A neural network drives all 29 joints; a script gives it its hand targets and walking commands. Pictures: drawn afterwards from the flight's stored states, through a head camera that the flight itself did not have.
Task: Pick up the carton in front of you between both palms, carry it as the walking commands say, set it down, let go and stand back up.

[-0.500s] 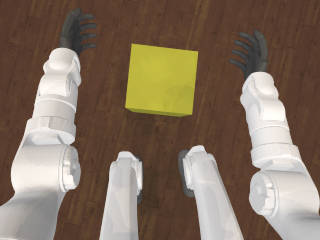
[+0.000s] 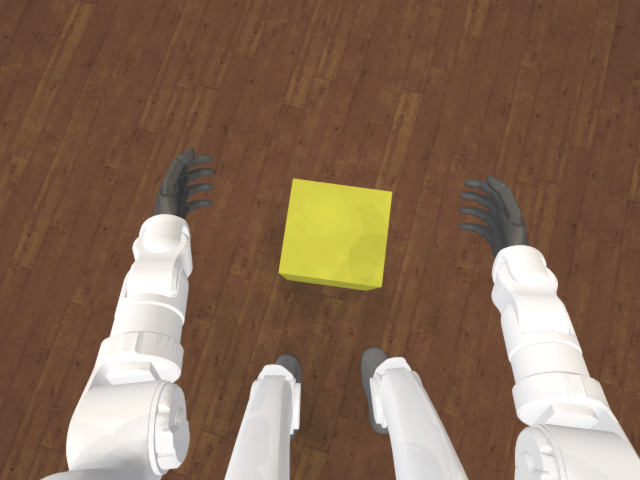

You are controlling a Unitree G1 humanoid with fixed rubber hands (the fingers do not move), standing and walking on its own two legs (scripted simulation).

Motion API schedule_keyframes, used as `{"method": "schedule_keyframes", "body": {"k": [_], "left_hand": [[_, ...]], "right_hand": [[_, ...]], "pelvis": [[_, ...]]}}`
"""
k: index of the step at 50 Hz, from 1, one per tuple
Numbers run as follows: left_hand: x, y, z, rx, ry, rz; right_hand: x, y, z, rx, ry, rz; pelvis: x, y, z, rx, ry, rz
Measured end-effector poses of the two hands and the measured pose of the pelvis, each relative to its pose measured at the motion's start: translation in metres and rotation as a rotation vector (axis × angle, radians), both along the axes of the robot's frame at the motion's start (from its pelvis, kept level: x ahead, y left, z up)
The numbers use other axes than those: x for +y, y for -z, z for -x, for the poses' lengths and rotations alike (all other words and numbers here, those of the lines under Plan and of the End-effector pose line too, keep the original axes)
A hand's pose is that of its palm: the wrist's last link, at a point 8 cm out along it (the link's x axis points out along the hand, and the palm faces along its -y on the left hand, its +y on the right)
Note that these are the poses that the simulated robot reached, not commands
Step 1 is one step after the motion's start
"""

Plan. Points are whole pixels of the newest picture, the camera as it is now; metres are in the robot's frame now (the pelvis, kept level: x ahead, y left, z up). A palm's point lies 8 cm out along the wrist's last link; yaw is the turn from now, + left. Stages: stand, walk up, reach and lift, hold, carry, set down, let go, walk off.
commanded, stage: let go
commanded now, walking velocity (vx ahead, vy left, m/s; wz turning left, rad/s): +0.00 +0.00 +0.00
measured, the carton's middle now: (333, 241) +0.46 -0.03 -0.55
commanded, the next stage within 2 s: stand in 1.06 s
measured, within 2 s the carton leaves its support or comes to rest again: neither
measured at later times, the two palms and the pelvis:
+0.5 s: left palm (101, 348) +0.28 +0.21 +0.01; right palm (635, 374) +0.24 -0.25 +0.02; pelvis +0.07 -0.01 +0.09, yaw +0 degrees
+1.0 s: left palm (64, 430) +0.22 +0.22 +0.03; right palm out of the picture +0.22 -0.24 +0.04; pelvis +0.06 -0.01 +0.10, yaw -1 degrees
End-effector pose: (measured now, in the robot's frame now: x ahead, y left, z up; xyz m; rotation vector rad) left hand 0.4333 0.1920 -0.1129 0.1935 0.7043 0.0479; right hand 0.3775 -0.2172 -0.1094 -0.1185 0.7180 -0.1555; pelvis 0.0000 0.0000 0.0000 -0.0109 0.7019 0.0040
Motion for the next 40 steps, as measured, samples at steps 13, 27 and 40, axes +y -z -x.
{"method": "schedule_keyframes", "body": {"k": [13,27,40], "left_hand": [[0.010,-0.067,0.080,0.030,-0.025,0.003],[0.021,-0.125,0.159,0.057,-0.015,0.005],[0.036,-0.148,0.204,0.084,-0.025,0.007]], "right_hand": [[-0.028,-0.077,0.069,0.063,-0.072,0.018],[-0.029,-0.136,0.144,0.076,-0.051,0.012],[-0.020,-0.144,0.147,0.073,-0.093,0.010]], "pelvis": [[-0.013,-0.056,-0.040,-0.238,0.001,-0.010],[-0.012,-0.096,-0.072,-0.530,0.016,-0.007],[-0.005,-0.101,-0.070,-0.739,0.015,-0.005]]}}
